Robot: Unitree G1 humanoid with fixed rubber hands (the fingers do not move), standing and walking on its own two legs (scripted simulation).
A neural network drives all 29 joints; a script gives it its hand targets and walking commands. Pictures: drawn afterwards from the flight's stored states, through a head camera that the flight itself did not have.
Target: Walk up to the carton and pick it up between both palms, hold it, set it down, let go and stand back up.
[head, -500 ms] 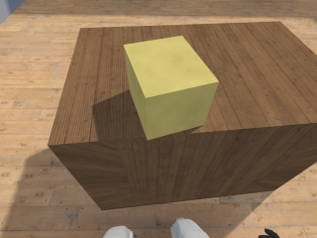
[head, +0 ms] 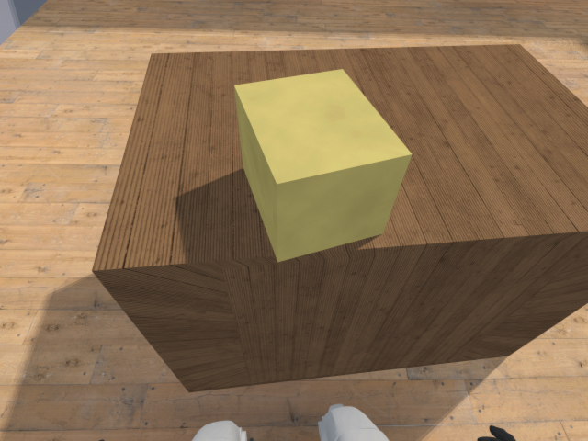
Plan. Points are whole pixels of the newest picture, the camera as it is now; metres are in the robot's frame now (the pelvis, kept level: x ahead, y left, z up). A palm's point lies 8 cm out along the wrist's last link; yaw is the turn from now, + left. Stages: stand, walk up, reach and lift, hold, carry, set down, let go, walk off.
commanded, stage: walk up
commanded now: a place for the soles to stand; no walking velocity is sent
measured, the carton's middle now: (311, 162) +0.51 -0.03 +0.08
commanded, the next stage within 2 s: none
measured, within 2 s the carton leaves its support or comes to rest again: neither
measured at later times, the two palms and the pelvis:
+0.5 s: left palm out of the picture +0.14 +0.21 -0.08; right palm out of the picture +0.10 -0.41 -0.10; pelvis +0.06 -0.08 +0.02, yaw -3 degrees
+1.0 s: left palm (70, 417) +0.19 +0.32 -0.12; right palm out of the picture +0.13 -0.26 -0.05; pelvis +0.11 +0.04 +0.03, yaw -1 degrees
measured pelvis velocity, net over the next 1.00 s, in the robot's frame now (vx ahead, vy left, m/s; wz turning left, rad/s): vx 0.11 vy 0.04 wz -0.03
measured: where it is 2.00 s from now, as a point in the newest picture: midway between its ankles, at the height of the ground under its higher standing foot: outside the picture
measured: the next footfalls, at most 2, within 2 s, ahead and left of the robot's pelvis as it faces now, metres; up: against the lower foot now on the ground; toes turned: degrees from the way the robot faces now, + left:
right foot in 0.16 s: +0.15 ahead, -0.19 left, +0.00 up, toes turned +4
left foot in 0.72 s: +0.17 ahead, +0.07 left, +0.00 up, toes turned +2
